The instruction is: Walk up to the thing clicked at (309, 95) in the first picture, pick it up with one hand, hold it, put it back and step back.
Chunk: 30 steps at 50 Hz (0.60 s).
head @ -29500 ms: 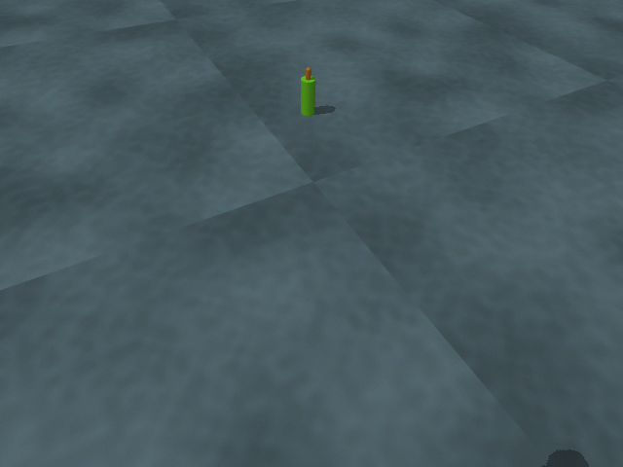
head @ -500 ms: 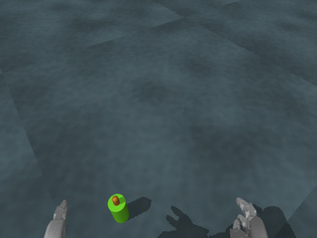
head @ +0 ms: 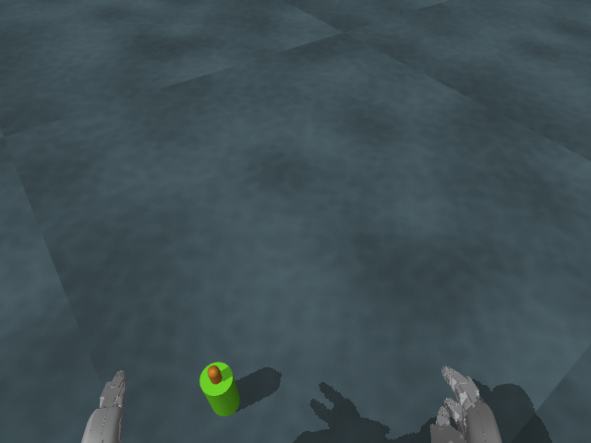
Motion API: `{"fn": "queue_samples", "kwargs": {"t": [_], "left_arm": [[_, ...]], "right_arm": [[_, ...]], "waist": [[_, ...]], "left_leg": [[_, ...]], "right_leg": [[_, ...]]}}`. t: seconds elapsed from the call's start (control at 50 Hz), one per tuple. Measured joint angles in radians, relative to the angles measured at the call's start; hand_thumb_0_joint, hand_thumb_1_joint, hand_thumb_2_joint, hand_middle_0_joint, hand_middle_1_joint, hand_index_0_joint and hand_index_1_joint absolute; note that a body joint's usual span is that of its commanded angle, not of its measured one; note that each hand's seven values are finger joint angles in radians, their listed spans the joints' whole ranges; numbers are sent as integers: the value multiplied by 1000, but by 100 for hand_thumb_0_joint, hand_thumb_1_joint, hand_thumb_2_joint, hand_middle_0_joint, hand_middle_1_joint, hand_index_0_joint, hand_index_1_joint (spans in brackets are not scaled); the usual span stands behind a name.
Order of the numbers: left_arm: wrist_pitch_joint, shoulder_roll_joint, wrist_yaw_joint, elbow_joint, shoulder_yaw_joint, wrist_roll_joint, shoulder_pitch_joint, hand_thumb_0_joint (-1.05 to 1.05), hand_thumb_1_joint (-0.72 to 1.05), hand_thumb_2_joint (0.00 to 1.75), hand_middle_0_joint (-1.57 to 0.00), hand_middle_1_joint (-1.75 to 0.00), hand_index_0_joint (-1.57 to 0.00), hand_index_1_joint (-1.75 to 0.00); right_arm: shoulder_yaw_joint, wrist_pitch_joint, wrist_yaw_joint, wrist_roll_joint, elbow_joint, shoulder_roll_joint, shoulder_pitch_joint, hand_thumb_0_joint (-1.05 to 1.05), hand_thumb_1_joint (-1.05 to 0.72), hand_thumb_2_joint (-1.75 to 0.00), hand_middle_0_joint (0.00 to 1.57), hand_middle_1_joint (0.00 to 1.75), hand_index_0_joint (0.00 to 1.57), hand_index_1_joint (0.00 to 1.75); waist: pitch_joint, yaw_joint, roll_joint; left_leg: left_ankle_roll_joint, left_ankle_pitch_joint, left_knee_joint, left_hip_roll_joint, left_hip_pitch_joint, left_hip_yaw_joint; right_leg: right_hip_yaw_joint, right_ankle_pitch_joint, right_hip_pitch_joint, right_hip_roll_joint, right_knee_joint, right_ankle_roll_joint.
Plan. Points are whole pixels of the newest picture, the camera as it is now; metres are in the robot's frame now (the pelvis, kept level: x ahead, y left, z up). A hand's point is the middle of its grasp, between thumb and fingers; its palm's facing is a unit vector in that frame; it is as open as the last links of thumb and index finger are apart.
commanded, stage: stand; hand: left
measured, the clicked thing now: (219, 387) +0.38 +0.19 -0.58
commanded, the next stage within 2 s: none
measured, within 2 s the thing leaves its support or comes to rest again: neither
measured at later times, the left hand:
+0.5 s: hand out of the picture +0.14 +0.22 -0.10, palm faces -0.02 -0.94 -0.33, open 10.2 cm
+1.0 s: hand out of the picture +0.03 +0.26 -0.11, palm faces +0.00 -0.94 -0.33, open 7.4 cm
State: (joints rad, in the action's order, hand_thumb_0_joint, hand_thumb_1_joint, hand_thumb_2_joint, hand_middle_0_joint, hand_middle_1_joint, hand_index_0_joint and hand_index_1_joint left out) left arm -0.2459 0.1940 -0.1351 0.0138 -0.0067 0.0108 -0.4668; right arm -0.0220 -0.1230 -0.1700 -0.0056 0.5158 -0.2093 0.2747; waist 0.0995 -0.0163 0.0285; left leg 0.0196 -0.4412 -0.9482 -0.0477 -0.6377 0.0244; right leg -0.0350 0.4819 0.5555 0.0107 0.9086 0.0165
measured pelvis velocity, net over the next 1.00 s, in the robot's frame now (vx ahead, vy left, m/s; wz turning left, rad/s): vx -0.02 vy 0.02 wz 0.00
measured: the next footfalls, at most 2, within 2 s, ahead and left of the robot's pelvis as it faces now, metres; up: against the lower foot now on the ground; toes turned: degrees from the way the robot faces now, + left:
none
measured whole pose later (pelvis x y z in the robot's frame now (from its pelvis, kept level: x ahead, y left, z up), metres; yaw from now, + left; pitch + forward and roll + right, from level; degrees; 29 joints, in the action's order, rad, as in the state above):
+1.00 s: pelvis -0.02 +0.02 +0.05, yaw +0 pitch -4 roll +0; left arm 0.00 0.32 -0.02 1.04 0.00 -0.02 -0.21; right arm 0.02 0.00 0.00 0.03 1.07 -0.29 0.16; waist -0.05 0.01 0.00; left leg -0.01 -0.19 -0.45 0.01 -0.20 -0.02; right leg -0.01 0.24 0.14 0.06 0.45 0.05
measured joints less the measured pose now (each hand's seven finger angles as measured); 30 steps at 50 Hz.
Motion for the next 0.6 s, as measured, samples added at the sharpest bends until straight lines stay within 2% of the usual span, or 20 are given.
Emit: {"fn": "queue_samples", "kwargs": {"t": [0.18,0.32,0.36,0.4,0.48,0.6], "left_arm": [[-1,0,-2,-1,-1,-1,-2,-1,-55,7,-8,-8,-9,-9],[0,-1,-2,5,-2,-1,2,-1,-24,39,-16,-22,-16,-22],[76,19,27,116,-10,-44,60,-1,-11,51,-17,-24,-18,-25],[136,52,63,272,-13,-69,132,0,3,61,-18,-26,-19,-26],[195,98,102,490,3,-66,202,0,33,76,-19,-28,-20,-28],[230,132,108,690,25,-54,208,0,68,86,-20,-29,-20,-30]], "right_arm": [[-1,2,-1,1,3,2,0,1,-90,-90,20,30,20,30],[0,1,-1,1,2,3,1,1,-90,-90,20,30,20,30],[6,11,31,52,62,-8,-30,1,-90,-90,20,30,20,30],[2,51,79,84,147,-29,-69,1,-90,-90,20,30,20,30],[24,94,140,72,248,-61,-97,1,-90,-90,21,30,20,30],[61,108,162,59,337,-95,-82,1,-90,-90,20,30,20,30]], "waist": [[3,0,2],[4,0,0],[-40,10,-12],[-67,23,-30],[-99,29,-48],[-116,25,-52]], "left_leg": [[0,-1,-1,0,1,2],[0,0,-1,1,-1,-1],[-4,9,19,9,43,-7],[-9,23,50,19,86,-17],[-12,48,107,31,151,-27],[-19,81,188,37,234,-34]], "right_leg": [[-1,1,-2,0,0,0],[1,0,2,1,1,0],[6,-2,-36,9,-7,-3],[14,-7,-69,20,-18,-4],[22,-23,-125,32,-57,1],[25,-60,-207,37,-142,10]]}}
